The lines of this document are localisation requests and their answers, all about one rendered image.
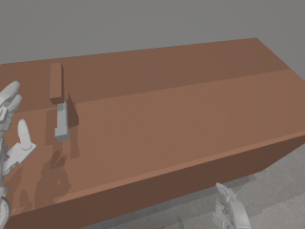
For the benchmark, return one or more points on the left robot forearm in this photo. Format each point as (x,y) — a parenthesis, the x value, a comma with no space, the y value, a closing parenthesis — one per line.
(5,207)

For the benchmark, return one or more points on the counter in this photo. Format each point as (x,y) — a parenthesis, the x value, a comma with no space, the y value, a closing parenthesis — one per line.
(147,126)

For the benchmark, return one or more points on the right robot hand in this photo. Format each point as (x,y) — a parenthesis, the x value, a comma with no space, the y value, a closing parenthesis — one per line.
(234,215)

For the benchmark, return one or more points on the left robot hand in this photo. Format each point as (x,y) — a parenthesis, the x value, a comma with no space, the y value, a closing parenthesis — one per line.
(10,101)

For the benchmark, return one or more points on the tap lever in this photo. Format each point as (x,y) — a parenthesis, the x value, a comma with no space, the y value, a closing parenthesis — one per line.
(62,132)

